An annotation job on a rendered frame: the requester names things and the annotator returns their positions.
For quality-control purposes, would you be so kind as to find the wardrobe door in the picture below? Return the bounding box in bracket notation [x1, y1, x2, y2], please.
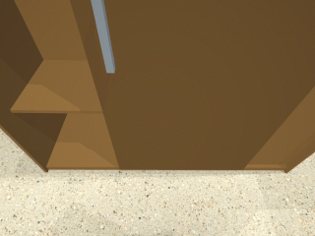
[70, 0, 315, 170]
[248, 87, 315, 165]

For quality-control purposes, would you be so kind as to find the handle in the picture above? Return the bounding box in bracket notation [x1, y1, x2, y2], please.
[91, 0, 116, 74]

